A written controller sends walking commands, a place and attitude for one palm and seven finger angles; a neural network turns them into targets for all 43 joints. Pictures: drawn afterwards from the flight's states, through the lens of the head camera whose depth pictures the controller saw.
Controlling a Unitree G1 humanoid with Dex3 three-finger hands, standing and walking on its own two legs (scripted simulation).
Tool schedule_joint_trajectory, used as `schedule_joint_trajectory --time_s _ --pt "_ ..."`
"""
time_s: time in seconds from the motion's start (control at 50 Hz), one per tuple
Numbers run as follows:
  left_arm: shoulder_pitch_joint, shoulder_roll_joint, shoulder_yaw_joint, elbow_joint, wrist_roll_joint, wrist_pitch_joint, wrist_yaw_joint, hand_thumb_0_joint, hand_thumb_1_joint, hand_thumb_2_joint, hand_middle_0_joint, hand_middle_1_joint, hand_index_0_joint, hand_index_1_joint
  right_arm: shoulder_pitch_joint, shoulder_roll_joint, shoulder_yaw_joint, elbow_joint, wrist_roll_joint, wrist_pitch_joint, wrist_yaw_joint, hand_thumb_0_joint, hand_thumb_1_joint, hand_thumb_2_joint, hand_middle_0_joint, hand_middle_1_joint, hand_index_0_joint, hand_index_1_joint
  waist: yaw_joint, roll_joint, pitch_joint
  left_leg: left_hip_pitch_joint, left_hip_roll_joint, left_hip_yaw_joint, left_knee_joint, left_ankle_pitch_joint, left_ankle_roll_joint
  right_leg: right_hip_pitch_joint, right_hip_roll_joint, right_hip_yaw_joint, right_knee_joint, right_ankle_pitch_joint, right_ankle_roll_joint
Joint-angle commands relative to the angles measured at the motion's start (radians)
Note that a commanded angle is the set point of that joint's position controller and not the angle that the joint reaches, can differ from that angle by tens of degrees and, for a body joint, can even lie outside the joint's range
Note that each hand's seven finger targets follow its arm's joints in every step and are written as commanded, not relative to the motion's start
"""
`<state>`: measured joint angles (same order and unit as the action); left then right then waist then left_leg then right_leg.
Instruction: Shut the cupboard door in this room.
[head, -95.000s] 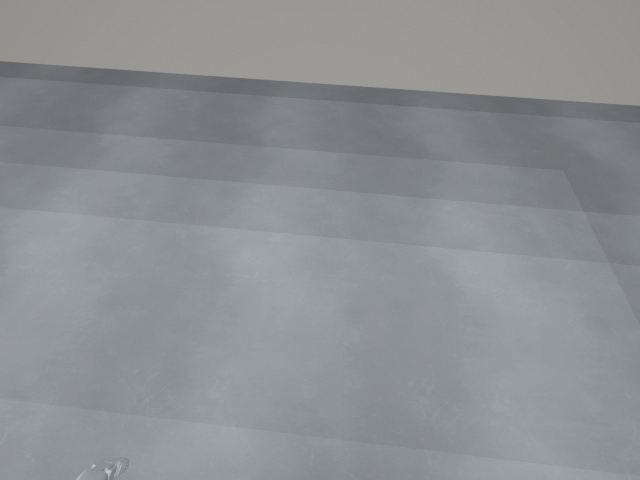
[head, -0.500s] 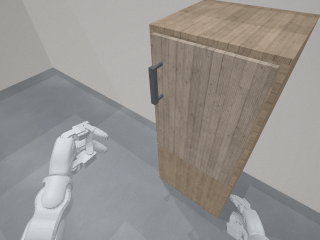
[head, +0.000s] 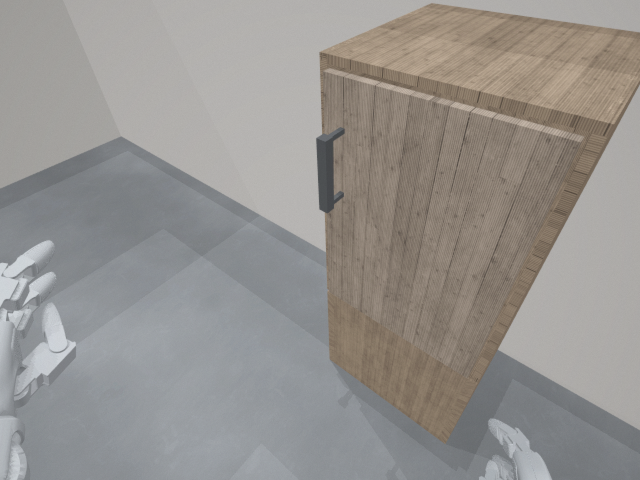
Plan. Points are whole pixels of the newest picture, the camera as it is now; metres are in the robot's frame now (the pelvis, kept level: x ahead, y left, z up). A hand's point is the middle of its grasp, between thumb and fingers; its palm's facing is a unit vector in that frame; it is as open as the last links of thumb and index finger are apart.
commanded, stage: draw the hand back to the body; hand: left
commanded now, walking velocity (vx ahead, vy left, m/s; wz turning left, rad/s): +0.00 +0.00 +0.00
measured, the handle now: (332, 171) +0.63 +0.07 +0.07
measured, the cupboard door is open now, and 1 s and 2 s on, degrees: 0 0 0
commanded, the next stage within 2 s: step back with the hand held close in 0.22 s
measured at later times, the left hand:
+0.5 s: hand (88, 337) +0.19 +0.26 +0.16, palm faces +0.43 -0.79 -0.44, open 7.4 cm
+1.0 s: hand (38, 395) +0.14 +0.28 +0.15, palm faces +0.43 -0.77 -0.47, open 7.4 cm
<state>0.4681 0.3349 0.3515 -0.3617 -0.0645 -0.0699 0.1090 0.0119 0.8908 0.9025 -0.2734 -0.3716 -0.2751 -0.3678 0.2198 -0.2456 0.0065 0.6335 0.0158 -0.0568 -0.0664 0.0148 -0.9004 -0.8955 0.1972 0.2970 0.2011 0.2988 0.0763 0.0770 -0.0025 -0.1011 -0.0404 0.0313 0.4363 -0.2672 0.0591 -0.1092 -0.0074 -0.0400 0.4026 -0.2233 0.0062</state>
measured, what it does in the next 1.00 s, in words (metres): shifts its weight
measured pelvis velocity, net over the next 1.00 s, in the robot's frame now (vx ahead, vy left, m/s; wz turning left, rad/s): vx -0.07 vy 0.02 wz -0.04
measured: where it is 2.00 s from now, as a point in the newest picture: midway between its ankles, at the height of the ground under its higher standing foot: outside the picture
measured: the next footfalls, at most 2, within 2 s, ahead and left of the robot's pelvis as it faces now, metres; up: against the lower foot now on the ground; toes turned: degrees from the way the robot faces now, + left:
right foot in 1.50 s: -0.13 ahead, -0.12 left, +0.00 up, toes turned +4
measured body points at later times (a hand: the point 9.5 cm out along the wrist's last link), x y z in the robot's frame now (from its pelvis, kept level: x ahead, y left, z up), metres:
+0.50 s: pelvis -0.01 +0.00 +0.00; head -0.02 -0.03 +0.45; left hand +0.17 +0.30 +0.18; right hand +0.17 -0.24 -0.09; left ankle -0.01 +0.08 -0.74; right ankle +0.00 -0.13 -0.74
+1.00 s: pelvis -0.07 +0.02 -0.02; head -0.07 +0.02 +0.42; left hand +0.11 +0.32 +0.17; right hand +0.08 -0.24 -0.10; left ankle -0.01 +0.08 -0.74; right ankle +0.00 -0.13 -0.74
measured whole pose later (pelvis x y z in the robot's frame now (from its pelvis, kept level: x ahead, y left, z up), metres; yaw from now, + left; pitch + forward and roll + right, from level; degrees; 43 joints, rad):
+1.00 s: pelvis -0.07 +0.02 -0.02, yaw -2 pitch -1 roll -1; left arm 0.51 0.39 0.44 -0.45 -0.01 -0.21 0.14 0.01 0.89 0.90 -0.21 -0.30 -0.22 -0.30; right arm 0.25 -0.23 0.00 0.54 0.02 -0.02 -0.08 0.01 -0.90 -0.90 0.20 0.30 0.20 0.30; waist 0.00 0.01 0.01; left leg -0.40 -0.03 0.09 0.69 -0.29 0.10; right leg -0.41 -0.01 0.00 0.64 -0.21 0.03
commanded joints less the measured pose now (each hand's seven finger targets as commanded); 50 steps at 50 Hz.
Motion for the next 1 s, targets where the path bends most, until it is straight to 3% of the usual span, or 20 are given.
schedule_joint_trajectory --time_s 0.0,0.1,0.18,0.2,0.28,0.32,0.34,0.36,0.4,0.44,0.52,0.58,0.6,0.66,0.72,0.78,0.86,0.96,0.98 --pt "-0.165 0.183 0.077 -0.241 0.002 -0.075 0.02 0.0 0.9 0.9 -0.2 -0.3 -0.2 -0.3 -0.148 -0.094 -0.034 -0.169 -0.005 -0.076 -0.012 0.0 -0.9 -0.9 0.2 0.3 0.2 0.3 -0.023 -0.006 -0.055 -0.048 0.067 -0.064 -0.114 0.138 -0.054 0.019 0.001 0.009 -0.046 0.064 -0.029" --pt "-0.133 0.206 0.112 -0.257 0.0 -0.081 0.023 0.0 0.9 0.9 -0.2 -0.3 -0.2 -0.3 -0.154 -0.082 -0.026 -0.168 -0.009 -0.086 -0.01 0.0 -0.9 -0.9 0.2 0.3 0.2 0.3 -0.009 0.046 -0.058 -0.067 0.062 -0.06 -0.114 0.159 -0.061 0.055 0.002 0.012 -0.044 0.088 -0.036" --pt "-0.103 0.197 0.117 -0.214 -0.003 -0.073 0.017 0.0 0.9 0.9 -0.2 -0.3 -0.2 -0.3 -0.149 -0.085 -0.028 -0.164 -0.008 -0.082 -0.007 0.0 -0.9 -0.9 0.2 0.3 0.2 0.3 -0.011 0.004 -0.013 -0.076 0.071 -0.058 -0.115 0.171 -0.064 0.033 0.009 0.01 -0.054 0.094 -0.035" --pt "-0.108 0.182 0.103 -0.225 -0.006 -0.073 0.014 0.0 0.9 0.9 -0.2 -0.3 -0.2 -0.3 -0.149 -0.081 -0.028 -0.17 -0.007 -0.08 -0.005 0.0 -0.9 -0.9 0.2 0.3 0.2 0.3 -0.015 0.019 -0.022 -0.067 0.07 -0.054 -0.116 0.175 -0.065 0.035 0.005 0.013 -0.05 0.097 -0.034" --pt "-0.085 0.185 0.11 -0.194 -0.008 -0.069 0.011 0.0 0.9 0.9 -0.2 -0.3 -0.2 -0.3 -0.149 -0.087 -0.032 -0.17 -0.009 -0.074 -0.006 0.0 -0.9 -0.9 0.2 0.3 0.2 0.3 -0.012 -0.032 -0.015 -0.071 0.071 -0.049 -0.112 0.172 -0.056 0.03 0.007 0.014 -0.061 0.099 -0.032" --pt "-0.095 0.178 0.102 -0.207 -0.009 -0.07 0.009 0.0 0.9 0.9 -0.2 -0.3 -0.2 -0.3 -0.151 -0.083 -0.032 -0.174 -0.007 -0.071 -0.005 0.0 -0.9 -0.9 0.2 0.3 0.2 0.3 -0.015 -0.021 -0.028 -0.061 0.07 -0.044 -0.11 0.166 -0.054 0.029 0.004 0.017 -0.058 0.095 -0.03" --pt "-0.214 0.297 0.213 -0.263 -0.005 -0.113 0.019 0.0 0.9 0.9 -0.2 -0.3 -0.2 -0.3 -0.143 -0.113 -0.039 -0.21 0.007 -0.056 -0.005 0.0 -0.9 -0.9 0.2 0.3 0.2 0.3 -0.054 0.002 -0.01 -0.144 0.094 -0.057 -0.076 0.051 -0.019 -0.022 -0.045 0.136 -0.089 0.121 -0.035" --pt "-0.116 0.225 0.158 -0.19 -0.007 -0.12 0.015 0.0 0.9 0.9 -0.2 -0.3 -0.2 -0.3 -0.124 -0.099 -0.038 -0.191 0.002 -0.048 -0.01 0.0 -0.9 -0.9 0.2 0.3 0.2 0.3 -0.06 -0.043 -0.025 -0.128 0.084 -0.068 -0.045 0.046 -0.017 -0.053 -0.078 0.153 -0.102 0.114 -0.045" --pt "-0.078 0.206 0.133 -0.186 0.0 -0.136 0.013 0.0 0.9 0.9 -0.2 -0.3 -0.2 -0.3 -0.124 -0.101 -0.043 -0.191 -0.002 -0.037 -0.007 0.0 -0.9 -0.9 0.2 0.3 0.2 0.3 -0.065 -0.066 -0.062 -0.117 0.088 -0.069 -0.008 0.095 -0.025 -0.067 -0.109 0.171 -0.084 0.173 -0.059" --pt "-0.056 0.204 0.125 -0.205 0.004 -0.145 0.019 0.0 0.9 0.9 -0.2 -0.3 -0.2 -0.3 -0.119 -0.108 -0.054 -0.196 0.0 -0.025 -0.006 0.0 -0.9 -0.9 0.2 0.3 0.2 0.3 -0.069 -0.05 -0.104 -0.105 0.097 -0.066 0.006 0.149 -0.027 -0.07 -0.114 0.171 -0.047 0.235 -0.058" --pt "0.001 0.247 0.173 -0.243 0.002 -0.15 0.033 0.0 0.9 0.9 -0.2 -0.3 -0.2 -0.3 -0.118 -0.11 -0.063 -0.221 0.003 0.001 -0.013 0.0 -0.9 -0.9 0.2 0.3 0.2 0.3 -0.067 -0.049 -0.183 -0.132 0.121 -0.076 0.022 0.341 -0.042 -0.008 -0.107 0.146 0.069 0.426 -0.053" --pt "0.038 0.285 0.219 -0.259 0.0 -0.147 0.041 0.0 0.9 0.9 -0.2 -0.3 -0.2 -0.3 -0.122 -0.112 -0.069 -0.238 0.005 0.023 -0.019 0.0 -0.9 -0.9 0.2 0.3 0.2 0.3 -0.065 -0.048 -0.199 -0.166 0.133 -0.084 0.023 0.387 -0.041 0.0 -0.097 0.14 0.111 0.455 -0.042" --pt "0.054 0.266 0.204 -0.254 0.0 -0.147 0.041 0.0 0.9 0.9 -0.2 -0.3 -0.2 -0.3 -0.116 -0.104 -0.067 -0.245 0.008 0.029 -0.019 0.0 -0.9 -0.9 0.2 0.3 0.2 0.3 -0.069 -0.065 -0.195 -0.182 0.137 -0.084 0.025 0.378 -0.042 0.001 -0.099 0.142 0.122 0.449 -0.042" --pt "0.07 0.267 0.208 -0.262 0.003 -0.152 0.047 0.0 0.9 0.9 -0.2 -0.3 -0.2 -0.3 -0.111 -0.111 -0.071 -0.256 0.01 0.037 -0.021 0.0 -0.9 -0.9 0.2 0.3 0.2 0.3 -0.073 -0.063 -0.167 -0.241 0.144 -0.094 0.006 0.266 -0.025 -0.022 -0.086 0.15 0.126 0.364 -0.03" --pt "0.068 0.264 0.209 -0.282 0.011 -0.162 0.051 0.0 0.9 0.9 -0.2 -0.3 -0.2 -0.3 -0.109 -0.119 -0.07 -0.263 0.009 0.029 -0.025 0.0 -0.9 -0.9 0.2 0.3 0.2 0.3 -0.071 -0.014 -0.143 -0.335 0.167 -0.129 -0.048 0.168 -0.006 0.008 -0.052 0.129 0.169 0.282 -0.015" --pt "0.044 0.274 0.228 -0.292 0.022 -0.172 0.055 0.0 0.9 0.9 -0.2 -0.3 -0.2 -0.3 -0.109 -0.13 -0.072 -0.266 0.004 0.015 -0.029 0.0 -0.9 -0.9 0.2 0.3 0.2 0.3 -0.066 0.032 -0.108 -0.488 0.193 -0.159 -0.111 -0.038 0.025 0.072 -0.021 0.114 0.224 0.209 0.001" --pt "0.004 0.245 0.214 -0.284 0.04 -0.19 0.058 0.0 0.9 0.9 -0.2 -0.3 -0.2 -0.3 -0.085 -0.129 -0.071 -0.266 0.006 -0.007 -0.028 0.0 -0.9 -0.9 0.2 0.3 0.2 0.3 -0.079 0.019 -0.063 -0.667 0.208 -0.179 -0.136 -0.359 0.057 0.122 -0.017 0.127 0.285 0.129 0.003" --pt "-0.064 0.236 0.211 -0.303 0.06 -0.21 0.059 0.0 0.9 0.9 -0.2 -0.3 -0.2 -0.3 -0.067 -0.134 -0.071 -0.256 0.001 -0.032 -0.024 0.0 -0.9 -0.9 0.2 0.3 0.2 0.3 -0.085 -0.003 -0.037 -0.763 0.204 -0.195 -0.105 -0.512 0.068 0.113 -0.016 0.152 0.313 0.02 -0.005" --pt "-0.088 0.261 0.231 -0.329 0.066 -0.219 0.059 0.0 0.9 0.9 -0.2 -0.3 -0.2 -0.3 -0.071 -0.141 -0.074 -0.254 -0.003 -0.038 -0.025 0.0 -0.9 -0.9 0.2 0.3 0.2 0.3 -0.084 0.015 -0.044 -0.761 0.208 -0.203 -0.111 -0.53 0.068 0.107 -0.012 0.152 0.317 0.0 -0.004"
